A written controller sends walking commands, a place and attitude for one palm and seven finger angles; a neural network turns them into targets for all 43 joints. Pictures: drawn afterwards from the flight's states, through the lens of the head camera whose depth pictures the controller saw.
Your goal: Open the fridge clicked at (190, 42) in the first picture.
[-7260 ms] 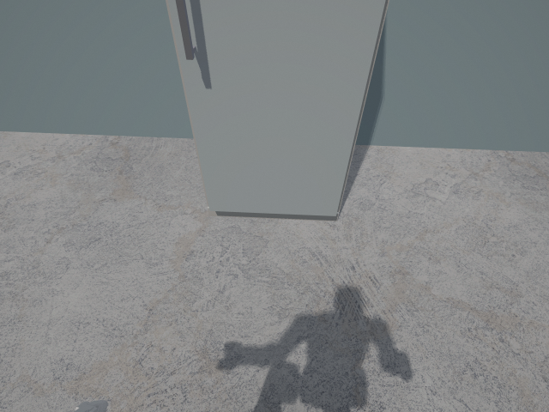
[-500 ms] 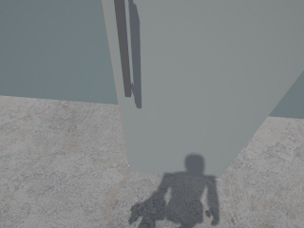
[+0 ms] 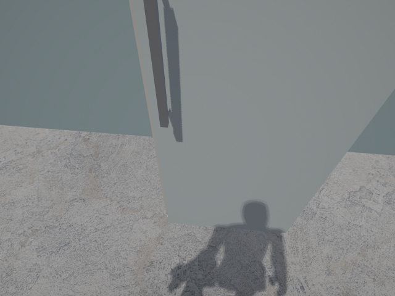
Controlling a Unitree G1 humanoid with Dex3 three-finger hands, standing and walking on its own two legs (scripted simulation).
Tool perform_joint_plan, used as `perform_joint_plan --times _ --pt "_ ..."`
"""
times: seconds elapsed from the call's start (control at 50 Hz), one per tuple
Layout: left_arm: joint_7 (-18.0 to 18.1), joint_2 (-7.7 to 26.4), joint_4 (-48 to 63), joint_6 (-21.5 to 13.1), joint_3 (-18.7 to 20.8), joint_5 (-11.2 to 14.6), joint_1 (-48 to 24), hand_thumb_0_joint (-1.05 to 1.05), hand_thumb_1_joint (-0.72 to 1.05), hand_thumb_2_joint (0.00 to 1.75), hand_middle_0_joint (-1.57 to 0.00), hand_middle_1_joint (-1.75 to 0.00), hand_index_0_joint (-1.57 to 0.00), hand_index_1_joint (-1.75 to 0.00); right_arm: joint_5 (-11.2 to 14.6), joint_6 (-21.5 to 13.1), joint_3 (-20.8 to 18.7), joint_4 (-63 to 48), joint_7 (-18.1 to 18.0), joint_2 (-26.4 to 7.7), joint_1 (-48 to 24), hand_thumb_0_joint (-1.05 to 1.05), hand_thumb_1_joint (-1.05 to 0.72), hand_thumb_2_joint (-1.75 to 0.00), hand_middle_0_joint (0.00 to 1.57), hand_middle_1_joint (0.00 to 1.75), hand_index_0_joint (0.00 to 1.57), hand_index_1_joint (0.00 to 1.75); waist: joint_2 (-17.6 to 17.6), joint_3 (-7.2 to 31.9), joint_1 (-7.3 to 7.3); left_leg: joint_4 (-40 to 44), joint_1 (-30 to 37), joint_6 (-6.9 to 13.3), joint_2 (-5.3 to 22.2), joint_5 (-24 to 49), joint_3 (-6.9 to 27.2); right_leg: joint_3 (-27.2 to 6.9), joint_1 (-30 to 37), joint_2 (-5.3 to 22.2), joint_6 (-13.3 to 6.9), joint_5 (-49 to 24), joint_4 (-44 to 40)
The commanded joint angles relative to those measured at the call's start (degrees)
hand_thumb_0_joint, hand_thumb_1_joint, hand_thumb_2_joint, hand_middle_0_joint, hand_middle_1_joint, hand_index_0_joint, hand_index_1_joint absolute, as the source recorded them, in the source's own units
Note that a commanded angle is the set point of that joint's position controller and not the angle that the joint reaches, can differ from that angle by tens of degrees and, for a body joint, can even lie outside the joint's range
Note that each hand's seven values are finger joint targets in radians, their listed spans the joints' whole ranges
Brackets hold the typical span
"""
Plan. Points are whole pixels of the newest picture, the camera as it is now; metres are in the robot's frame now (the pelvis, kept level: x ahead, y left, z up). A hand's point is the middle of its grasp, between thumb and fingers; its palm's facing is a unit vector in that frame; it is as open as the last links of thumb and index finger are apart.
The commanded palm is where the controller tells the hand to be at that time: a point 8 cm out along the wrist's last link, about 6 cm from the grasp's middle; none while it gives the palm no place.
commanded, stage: look again from close up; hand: left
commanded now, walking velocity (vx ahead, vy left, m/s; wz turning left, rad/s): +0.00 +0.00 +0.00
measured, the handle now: (159, 57) +0.53 +0.12 +0.22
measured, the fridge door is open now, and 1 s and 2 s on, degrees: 0 0 0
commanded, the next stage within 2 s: raise the hand to about handle height in 0.20 s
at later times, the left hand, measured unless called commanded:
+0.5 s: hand (104, 254) +0.19 +0.19 +0.00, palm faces +0.23 -0.97 -0.07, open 7.7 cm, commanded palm +0.10 +0.24 -0.04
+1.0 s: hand (84, 258) +0.17 +0.21 +0.03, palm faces -0.04 -1.00 -0.08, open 10.3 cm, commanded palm +0.14 +0.27 +0.04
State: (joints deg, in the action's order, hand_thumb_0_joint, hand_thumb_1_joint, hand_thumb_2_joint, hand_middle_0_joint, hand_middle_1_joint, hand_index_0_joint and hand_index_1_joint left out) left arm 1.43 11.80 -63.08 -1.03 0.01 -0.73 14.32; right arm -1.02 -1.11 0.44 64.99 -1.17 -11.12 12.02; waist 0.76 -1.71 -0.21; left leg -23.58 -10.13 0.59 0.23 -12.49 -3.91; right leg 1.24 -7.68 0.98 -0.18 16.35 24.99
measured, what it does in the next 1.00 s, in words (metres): stands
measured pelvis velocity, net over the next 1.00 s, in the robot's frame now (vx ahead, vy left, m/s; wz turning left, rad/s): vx -0.04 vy -0.01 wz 0.04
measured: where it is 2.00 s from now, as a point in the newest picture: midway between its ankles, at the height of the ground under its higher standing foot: outside the picture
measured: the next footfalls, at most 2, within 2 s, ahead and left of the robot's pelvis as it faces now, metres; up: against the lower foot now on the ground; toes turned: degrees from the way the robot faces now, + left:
none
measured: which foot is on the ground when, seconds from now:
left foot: down 0.00-1.00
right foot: down 0.00-1.00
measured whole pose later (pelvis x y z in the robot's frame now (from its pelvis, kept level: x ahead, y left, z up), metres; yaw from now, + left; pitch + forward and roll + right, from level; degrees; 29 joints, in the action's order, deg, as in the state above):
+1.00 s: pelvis -0.04 -0.01 -0.04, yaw +3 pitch +5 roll -2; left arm -24.1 19.5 -2.0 -15.0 15.2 19.7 17.8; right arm 2.5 -13.7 2.5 34.1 -4.9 -11.8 13.8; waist -1.8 3.8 -0.2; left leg -49.6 -33.7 -0.6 2.4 -21.1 0.8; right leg 5.4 -28.3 -0.6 -1.7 24.7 47.7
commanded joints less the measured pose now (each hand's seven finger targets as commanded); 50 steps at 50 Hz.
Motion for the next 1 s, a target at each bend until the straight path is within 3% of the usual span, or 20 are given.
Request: perform_joint_plan --times 0.0,0.26,0.28,0.3,0.32,0.34,0.36,0.38,0.4,0.46,0.5,0.52,0.56,0.62,0.7,0.76,0.8,0.86,0.92,0.98 --pt "0.35 7.60 1.96 -0.83 1.27 -0.18 2.09 0.00 0.90 0.90 -0.20 -0.30 -0.20 -0.30 0.28 -1.12 -1.22 -2.41 -0.28 -7.61 0.97 0.00 -0.90 -0.90 0.20 0.30 0.20 0.30 -0.56 0.37 -0.17 3.50 1.40 1.15 6.33 9.44 5.77 -5.00 -2.49 5.59 -1.88 -11.35 -4.52" --pt "0.26 7.49 1.83 -0.83 1.27 -0.17 2.27 0.00 0.90 0.90 -0.20 -0.30 -0.20 -0.30 0.21 -1.04 -1.26 -2.33 -0.32 -7.62 0.89 0.00 -0.90 -0.90 0.20 0.30 0.20 0.30 -0.96 -0.21 -0.21 3.86 1.37 0.93 6.42 8.66 5.69 -5.17 -3.16 5.47 -2.00 -10.35 -5.13" --pt "2.90 4.43 0.17 -1.68 0.61 -0.59 7.97 0.00 0.90 0.90 -0.20 -0.30 -0.20 -0.30 0.92 -1.08 -1.26 -6.03 -0.03 -6.28 -1.95 0.00 -0.90 -0.90 0.20 0.30 0.20 0.30 0.08 -2.04 -1.48 -8.96 -2.01 -0.67 6.63 11.61 2.85 -8.28 -4.33 8.77 0.26 -30.20 -5.48" --pt "1.99 21.08 87.31 -13.87 11.93 11.46 -34.31 0.00 0.88 0.89 -0.20 -0.32 -0.20 -0.32 3.77 -8.97 -3.08 -25.05 -2.47 -14.70 1.58 0.00 -0.90 -0.90 0.20 0.30 0.20 0.30 -9.41 26.56 5.11 -1.46 13.48 0.85 -0.72 17.20 3.72 -1.89 1.77 2.55 -1.49 -27.71 1.11" --pt "4.54 25.96 84.19 -13.92 16.85 7.99 -23.96 0.00 0.85 0.88 -0.20 -0.33 -0.20 -0.33 3.71 -13.00 -0.89 -23.79 -4.93 -8.82 -3.00 0.00 -0.90 -0.90 0.20 0.30 0.20 0.30 -14.38 20.57 1.21 -1.70 14.41 0.58 1.00 17.80 1.01 -0.90 -2.18 0.16 -1.73 -17.60 3.07" --pt "3.63 4.48 72.08 -7.51 4.22 9.43 4.72 0.00 0.83 0.87 -0.21 -0.34 -0.21 -0.34 3.15 -15.51 -1.49 -25.58 -4.26 -7.28 -2.09 0.00 -0.90 -0.90 0.20 0.30 0.20 0.30 -15.99 17.03 0.35 -0.56 11.22 0.16 2.21 19.68 2.68 3.84 -5.93 -0.54 -1.73 -9.73 4.77" --pt "3.26 1.10 65.84 -5.90 5.29 11.24 6.06 0.00 0.81 0.86 -0.21 -0.36 -0.21 -0.36 3.99 -16.01 -2.32 -23.34 -4.03 -8.22 -0.44 0.00 -0.90 -0.90 0.20 0.30 0.20 0.30 -8.96 11.48 2.49 -2.29 7.09 -0.25 1.74 15.90 3.96 4.45 -9.18 -0.53 -0.82 -8.25 4.06" --pt "1.83 2.00 68.73 -8.57 5.58 11.61 1.52 0.00 0.78 0.85 -0.21 -0.37 -0.21 -0.37 3.47 -16.50 -3.13 -27.31 -3.71 -9.65 -1.91 0.00 -0.90 -0.90 0.20 0.30 0.20 0.30 -4.65 3.96 3.22 -4.35 0.81 -0.18 0.90 9.37 4.69 4.84 -13.30 -0.66 -0.39 -6.81 3.32" --pt "0.11 3.26 63.16 -11.90 8.17 11.92 3.54 0.00 0.76 0.84 -0.21 -0.39 -0.21 -0.39 2.51 -16.74 -3.97 -27.54 -3.55 -10.31 -1.81 0.00 -0.90 -0.90 0.20 0.30 0.20 0.30 1.35 2.00 3.60 -6.74 -4.09 -0.14 0.43 4.96 4.55 5.03 -17.42 -0.87 -0.08 -3.85 3.82" --pt "-10.71 -0.93 48.41 -23.70 9.81 14.25 21.65 0.00 0.69 0.81 -0.22 -0.43 -0.22 -0.43 1.79 -16.28 -5.49 -31.44 -1.16 -9.51 -4.23 0.00 -0.90 -0.90 0.20 0.30 0.20 0.30 12.71 2.16 -2.11 -14.93 -18.58 -1.44 -0.49 0.48 3.30 4.54 -23.60 -1.49 -0.42 -0.37 12.44" --pt "-19.16 1.42 48.87 -31.42 10.41 15.34 22.25 0.00 0.64 0.79 -0.22 -0.47 -0.22 -0.47 2.05 -16.15 -6.23 -35.23 0.50 -10.19 -6.31 0.00 -0.90 -0.90 0.20 0.30 0.20 0.30 10.56 5.30 -2.36 -20.33 -24.19 -1.59 -1.01 -1.38 2.49 1.87 -24.56 -0.47 -0.74 -0.83 16.71" --pt "-23.29 6.32 48.25 -33.15 14.39 15.45 22.79 0.00 0.62 0.78 -0.22 -0.48 -0.22 -0.48 2.46 -15.89 -6.69 -37.18 1.25 -10.78 -6.04 0.00 -0.90 -0.90 0.20 0.30 0.20 0.30 6.48 6.91 -3.15 -22.25 -24.71 -1.47 -1.23 -0.52 2.25 -0.34 -22.93 0.40 -1.32 -2.41 17.88" --pt "-26.63 10.81 56.03 -31.25 19.09 18.36 19.70 0.00 0.57 0.76 -0.22 -0.51 -0.22 -0.51 3.38 -15.12 -6.45 -41.86 0.70 -10.76 -7.32 0.00 -0.90 -0.90 0.20 0.30 0.20 0.30 3.12 13.85 -4.29 -23.86 -25.52 -0.46 -2.02 -1.21 0.68 -2.94 -20.50 1.07 -0.68 -0.85 17.84" --pt "-24.82 11.41 67.53 -27.62 20.78 22.40 10.18 0.00 0.50 0.73 -0.23 -0.55 -0.23 -0.55 3.38 -14.05 -5.40 -44.45 -1.07 -9.99 -5.48 0.00 -0.90 -0.90 0.20 0.30 0.20 0.30 0.39 14.01 -2.66 -24.46 -24.78 0.21 -1.55 -4.78 1.67 -4.29 -23.35 0.34 0.29 6.92 16.09" --pt "-20.24 11.30 81.86 -30.43 17.35 19.85 -0.11 0.00 0.41 0.69 -0.24 -0.62 -0.24 -0.62 2.91 -14.70 -4.47 -42.86 -2.68 -9.19 -1.60 0.00 -0.90 -0.90 0.20 0.30 0.20 0.30 -6.14 15.24 1.59 -24.86 -18.85 1.21 0.18 -2.69 3.99 -2.23 -26.57 -1.18 -0.42 2.74 17.27" --pt "-21.70 11.33 79.26 -29.96 14.03 18.89 -3.89 0.00 0.34 0.66 -0.24 -0.66 -0.24 -0.66 3.14 -15.60 -3.49 -40.44 -3.78 -10.08 -0.50 0.00 -0.90 -0.90 0.20 0.30 0.20 0.30 -5.76 11.97 4.03 -24.90 -18.68 1.46 0.61 -4.46 5.34 -1.77 -28.79 -1.70 -0.42 3.50 16.42" --pt "-23.56 12.48 76.47 -27.27 13.66 18.91 -4.23 0.00 0.29 0.64 -0.24 -0.69 -0.24 -0.69 3.68 -16.28 -2.97 -39.96 -4.33 -10.55 -0.97 0.00 -0.90 -0.90 0.20 0.30 0.20 0.30 -6.16 10.79 3.81 -23.51 -19.24 1.54 0.47 -6.90 5.53 -2.59 -27.83 -1.31 -0.26 7.13 13.91" --pt "-25.52 17.13 72.47 -21.07 18.95 19.81 -1.55 0.00 0.22 0.61 -0.25 -0.74 -0.25 -0.74 4.17 -16.56 -2.58 -40.13 -4.73 -10.69 -2.01 0.00 -0.90 -0.90 0.20 0.30 0.20 0.30 -5.83 13.97 0.85 -21.22 -17.80 1.42 0.39 -4.63 5.51 -3.17 -22.16 -0.63 -0.34 6.19 11.83" --pt "-25.32 18.36 70.53 -16.09 23.70 21.97 2.17 0.00 0.15 0.58 -0.25 -0.78 -0.25 -0.78 4.16 -16.49 -2.13 -40.81 -4.51 -9.98 -3.59 0.00 -0.90 -0.90 0.20 0.30 0.20 0.30 -4.30 15.32 -1.80 -18.74 -16.00 1.19 0.27 -0.48 5.56 -1.61 -17.09 -0.85 -0.21 0.67 11.37" --pt "-24.24 17.21 72.32 -14.94 25.26 24.19 2.35 0.00 0.08 0.55 -0.26 -0.82 -0.26 -0.82 4.00 -16.85 -1.71 -41.40 -4.14 -9.45 -3.75 0.00 -0.90 -0.90 0.20 0.30 0.20 0.30 -1.38 14.66 -2.25 -16.70 -15.07 0.97 0.20 1.39 5.42 -0.14 -15.40 -1.09 0.26 -2.61 10.67"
